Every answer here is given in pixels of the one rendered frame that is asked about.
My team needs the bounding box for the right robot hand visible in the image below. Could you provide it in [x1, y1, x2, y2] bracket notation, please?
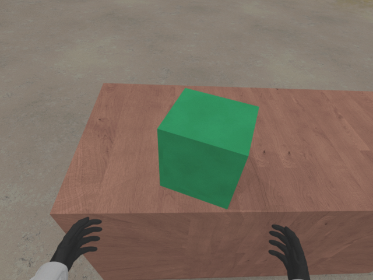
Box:
[269, 225, 310, 280]

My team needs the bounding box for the left robot hand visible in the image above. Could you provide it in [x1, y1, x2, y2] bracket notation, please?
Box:
[50, 217, 102, 271]

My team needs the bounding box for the carton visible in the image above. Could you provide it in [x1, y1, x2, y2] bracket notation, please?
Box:
[157, 88, 259, 209]

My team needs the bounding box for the pedestal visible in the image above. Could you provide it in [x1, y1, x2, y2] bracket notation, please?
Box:
[50, 83, 373, 280]

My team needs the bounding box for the left robot forearm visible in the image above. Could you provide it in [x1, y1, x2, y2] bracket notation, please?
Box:
[29, 261, 68, 280]

